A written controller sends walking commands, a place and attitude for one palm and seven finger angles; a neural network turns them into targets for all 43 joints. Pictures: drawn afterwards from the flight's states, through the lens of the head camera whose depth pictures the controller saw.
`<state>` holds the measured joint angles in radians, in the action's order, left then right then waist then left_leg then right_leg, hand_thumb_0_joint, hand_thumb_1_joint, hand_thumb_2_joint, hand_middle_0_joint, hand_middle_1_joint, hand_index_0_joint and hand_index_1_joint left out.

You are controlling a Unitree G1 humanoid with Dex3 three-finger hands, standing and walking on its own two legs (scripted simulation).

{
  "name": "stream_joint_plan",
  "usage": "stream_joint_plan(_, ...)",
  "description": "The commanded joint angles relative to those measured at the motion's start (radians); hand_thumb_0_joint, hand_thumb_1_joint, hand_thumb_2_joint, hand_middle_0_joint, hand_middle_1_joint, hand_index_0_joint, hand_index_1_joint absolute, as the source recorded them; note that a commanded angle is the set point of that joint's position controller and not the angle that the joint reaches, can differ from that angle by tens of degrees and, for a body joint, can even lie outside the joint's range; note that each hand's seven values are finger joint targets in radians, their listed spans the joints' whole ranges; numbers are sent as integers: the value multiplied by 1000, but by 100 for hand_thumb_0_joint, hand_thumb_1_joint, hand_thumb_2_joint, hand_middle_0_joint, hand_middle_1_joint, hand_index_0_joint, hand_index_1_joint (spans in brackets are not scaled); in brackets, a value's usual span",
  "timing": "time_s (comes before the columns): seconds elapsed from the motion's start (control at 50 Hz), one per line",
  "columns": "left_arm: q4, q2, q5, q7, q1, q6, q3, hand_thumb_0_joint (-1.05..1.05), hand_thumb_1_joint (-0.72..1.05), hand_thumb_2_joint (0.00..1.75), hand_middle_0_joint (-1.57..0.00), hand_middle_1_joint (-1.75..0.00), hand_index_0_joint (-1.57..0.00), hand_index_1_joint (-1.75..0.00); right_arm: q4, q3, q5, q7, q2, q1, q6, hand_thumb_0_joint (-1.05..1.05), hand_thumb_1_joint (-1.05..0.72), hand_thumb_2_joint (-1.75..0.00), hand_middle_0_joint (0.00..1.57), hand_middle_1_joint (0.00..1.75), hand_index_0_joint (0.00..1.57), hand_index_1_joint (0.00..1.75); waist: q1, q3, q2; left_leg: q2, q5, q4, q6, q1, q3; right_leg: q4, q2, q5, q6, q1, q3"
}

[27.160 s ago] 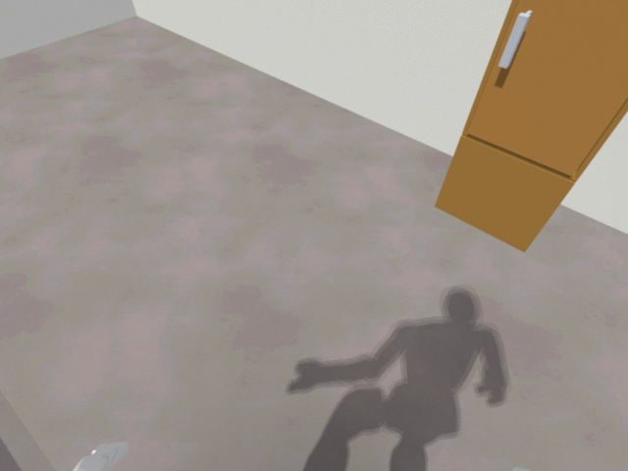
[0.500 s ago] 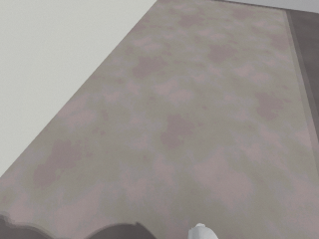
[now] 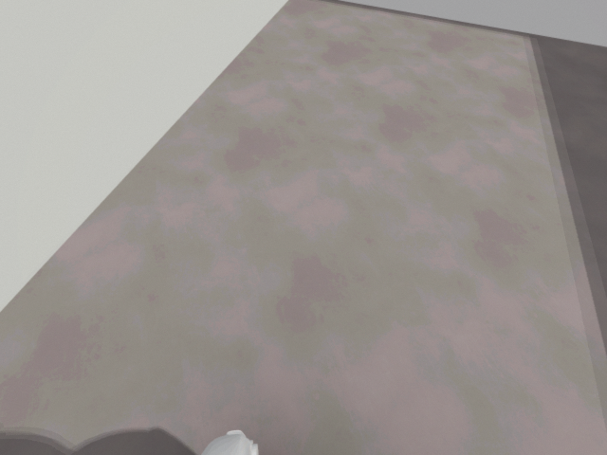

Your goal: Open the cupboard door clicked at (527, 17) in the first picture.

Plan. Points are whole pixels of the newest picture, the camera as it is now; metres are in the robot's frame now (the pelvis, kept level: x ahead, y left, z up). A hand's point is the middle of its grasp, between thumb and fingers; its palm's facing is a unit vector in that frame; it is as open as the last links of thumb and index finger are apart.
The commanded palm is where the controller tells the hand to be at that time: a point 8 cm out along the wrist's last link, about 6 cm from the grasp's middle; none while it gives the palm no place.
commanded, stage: turn to face it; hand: left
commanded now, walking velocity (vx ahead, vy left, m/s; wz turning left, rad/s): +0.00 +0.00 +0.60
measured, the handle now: out of the picture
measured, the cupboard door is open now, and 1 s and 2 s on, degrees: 45 45 45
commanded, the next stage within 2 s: none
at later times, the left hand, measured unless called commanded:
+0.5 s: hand out of the picture +0.11 +0.20 -0.16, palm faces +0.28 -0.91 -0.30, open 7.4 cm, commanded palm none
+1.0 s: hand out of the picture +0.06 +0.17 -0.17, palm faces +0.58 -0.78 -0.25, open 7.4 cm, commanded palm none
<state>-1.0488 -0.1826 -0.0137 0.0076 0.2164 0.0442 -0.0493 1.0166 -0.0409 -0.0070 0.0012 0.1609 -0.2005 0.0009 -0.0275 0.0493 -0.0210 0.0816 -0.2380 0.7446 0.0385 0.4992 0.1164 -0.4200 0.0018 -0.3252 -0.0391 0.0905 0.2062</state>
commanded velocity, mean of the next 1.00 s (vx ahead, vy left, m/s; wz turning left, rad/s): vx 0.00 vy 0.00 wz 0.60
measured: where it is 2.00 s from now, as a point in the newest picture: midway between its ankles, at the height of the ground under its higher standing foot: outside the picture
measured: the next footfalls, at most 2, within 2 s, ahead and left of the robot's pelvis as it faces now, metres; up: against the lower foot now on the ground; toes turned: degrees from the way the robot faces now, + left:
left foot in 0.06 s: +0.15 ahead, +0.11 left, +0.00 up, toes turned +9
right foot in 0.48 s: +0.13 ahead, -0.17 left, +0.00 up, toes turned +15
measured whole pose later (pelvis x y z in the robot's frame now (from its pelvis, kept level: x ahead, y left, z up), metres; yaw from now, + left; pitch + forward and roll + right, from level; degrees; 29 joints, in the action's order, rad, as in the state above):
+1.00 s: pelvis +0.11 -0.06 -0.01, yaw +35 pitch +1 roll +0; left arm -0.87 -0.26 -0.01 0.00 0.14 -0.06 -0.07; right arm 0.87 -0.05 -0.02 0.00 0.25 -0.12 0.04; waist 0.00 0.12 -0.01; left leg 0.01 -0.26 0.58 0.01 0.34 -0.04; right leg -0.96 0.07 -0.47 0.08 0.46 0.03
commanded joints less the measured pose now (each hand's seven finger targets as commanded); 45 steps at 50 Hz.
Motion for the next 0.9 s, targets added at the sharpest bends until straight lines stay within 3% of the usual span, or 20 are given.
stream_joint_plan(0.0, 62, -149, 2, 15, 25, 1, -34, 0, 90, 90, -20, -30, -20, -30, -31, -16, -17, 6, 104, -141, -7, 0, -90, -90, 20, 30, 20, 30, -41, -78, -26, -21, 182, -175, -34, -243, -14, -167, 271, 646, -20, 48, -38)
stream_joint_plan(0.02, 75, -126, 6, 16, 56, -9, -34, 0, 90, 90, -20, -30, -20, -30, -33, -32, -26, 3, 176, -208, -12, 0, -90, -90, 20, 30, 20, 30, -57, -137, 188, 92, 450, -243, -100, -373, -200, -373, 182, 365, 39, 166, -8)
stream_joint_plan(0.04, 106, -86, 23, 14, 76, -17, -24, 0, 90, 90, -20, -30, -20, -30, -41, -49, -28, -8, 262, -252, -15, 0, -90, -90, 20, 30, 20, 30, -63, -183, 418, 338, 843, -316, -265, -485, -538, -666, 45, -331, 102, 388, -30)
stream_joint_plan(0.06, 130, -124, 9, 19, 30, -30, -23, 0, 90, 90, -20, -30, -20, -30, -38, -47, -22, -19, 277, -232, -3, 0, -90, -90, 20, 30, 20, 30, -64, -212, 283, 361, 657, -358, -310, -445, -559, -787, 39, -368, 85, 389, -182)
stream_joint_plan(0.1, 156, -107, -6, 12, -33, -39, -34, 0, 90, 90, -20, -30, -20, -30, -97, -47, -21, -27, 253, -124, -5, 0, -90, -90, 20, 30, 20, 30, -23, -126, 192, 298, 294, -417, -269, -293, -555, -833, 75, -238, 93, 478, -216)
stream_joint_plan(0.18, 144, -98, -6, 1, 10, -61, -39, 0, 90, 90, -20, -30, -20, -30, -134, -41, -19, -29, 236, -23, -11, 0, -90, -90, 20, 30, 20, 30, 30, -131, 129, 181, 164, -441, -191, -218, -381, -725, 74, -84, 108, 415, -219)
stream_joint_plan(0.34, 205, -105, -4, 4, -34, -70, -36, 0, 90, 90, -20, -30, -20, -30, -153, -78, -24, -11, 271, -6, 18, 0, -90, -90, 20, 30, 20, 30, 4, -137, 187, 129, -20, -445, -181, -207, -448, -364, 13, -117, 100, 295, -179)
stream_joint_plan(0.4, 184, -133, 1, 7, 61, -67, -46, 0, 90, 90, -20, -30, -20, -30, -176, -88, -18, -8, 267, 54, 32, 0, -90, -90, 20, 30, 20, 30, 52, -126, 177, 72, -65, -409, -138, -87, -440, -123, -14, -20, 83, 93, -157)
stream_joint_plan(0.42, 181, -173, -4, 11, 114, -60, -57, 0, 90, 90, -20, -30, -20, -30, -191, -86, -10, -5, 243, 82, 36, 0, -90, -90, 20, 30, 20, 30, 82, -120, 106, 12, -110, -326, -94, 9, -393, 34, 44, -15, 64, -13, -215)
stream_joint_plan(0.46, 213, -307, -22, 25, 77, -50, -74, 0, 90, 90, -20, -30, -20, -30, -232, -73, -5, 6, 165, 119, 28, 0, -90, -90, 20, 30, 20, 30, 100, -64, -297, -140, -349, 200, 8, 203, -131, 254, 498, -68, -114, 27, -642)
stream_joint_plan(0.5, 248, -236, -15, 26, -68, -42, -51, 0, 90, 90, -20, -30, -20, -30, -210, -74, -12, 20, 173, 55, 38, 0, -90, -90, 20, 30, 20, 30, 4, -54, -169, -69, -246, 415, 3, 125, -154, 170, 400, 110, -123, 140, -445)
stream_joint_plan(0.56, 234, -193, -10, 23, -38, -35, -37, 0, 90, 90, -20, -30, -20, -30, -200, -57, -6, 28, 147, 81, 44, 0, -90, -90, 20, 30, 20, 30, 20, -54, -235, -51, -211, 311, 33, 116, -77, 33, 296, 617, -68, 5, -203)
stream_joint_plan(0.64, 196, -242, -13, 22, 82, -34, -48, 0, 90, 90, -20, -30, -20, -30, -218, -34, -2, 32, 117, 165, 35, 0, -90, -90, 20, 30, 20, 30, 80, -70, -172, -80, -201, 49, 27, 33, 5, -57, 319, 836, -53, -104, -171)
stream_joint_plan(0.7, 199, -269, -10, 17, 73, -33, -55, 0, 90, 90, -20, -30, -20, -30, -215, -33, -3, 28, 138, 123, 30, 0, -90, -90, 20, 30, 20, 30, 53, -112, -189, -110, -122, -104, 7, -98, 37, -145, 317, 895, -27, -87, -131)
stream_joint_plan(0.74, 214, -263, 3, 12, 32, -32, -52, 0, 90, 90, -20, -30, -20, -30, -188, -49, -11, 23, 197, 3, 22, 0, -90, -90, 20, 30, 20, 30, -20, -178, -133, -82, 130, -276, -26, -347, 2, -331, 301, 792, 34, 42, -77)
stream_joint_plan(0.76, 247, -215, 9, 6, 12, -36, -44, 0, 90, 90, -20, -30, -20, -30, -172, -75, -19, 16, 298, -79, 12, 0, -90, -90, 20, 30, 20, 30, -66, -247, 99, 126, 469, -275, -125, -567, -259, -541, 204, 363, 99, 291, -37)
stream_joint_plan(0.78, 290, -150, 13, 5, -40, -40, -22, 0, 90, 90, -20, -30, -20, -30, -158, -96, -13, 5, 384, -155, 12, 0, -90, -90, 20, 30, 20, 30, -100, -263, 316, 356, 955, -292, -296, -648, -560, -751, 93, -335, 141, 518, -96)
stream_joint_plan(0.8, 302, -185, 4, 15, -74, -58, -28, 0, 90, 90, -20, -30, -20, -30, -141, -92, -11, 0, 384, -165, 20, 0, -90, -90, 20, 30, 20, 30, -91, -254, 190, 369, 833, -280, -329, -602, -491, -804, 115, -342, 121, 529, -219)
stream_joint_plan(0.82, 311, -173, 2, 18, -102, -62, -29, 0, 90, 90, -20, -30, -20, -30, -163, -86, -14, -8, 360, -120, 15, 0, -90, -90, 20, 30, 20, 30, -74, -190, 127, 333, 656, -307, -309, -513, -473, -789, 124, -286, 123, 542, -216)
stream_joint_plan(0.88, 259, -163, -1, 6, -62, -78, -38, 0, 90, 90, -20, -30, -20, -30, -202, -69, -19, -18, 300, 50, 17, 0, -90, -90, 20, 30, 20, 30, 0, -97, 238, 185, 384, -354, -212, -312, -365, -682, 106, -166, 123, 440, -223)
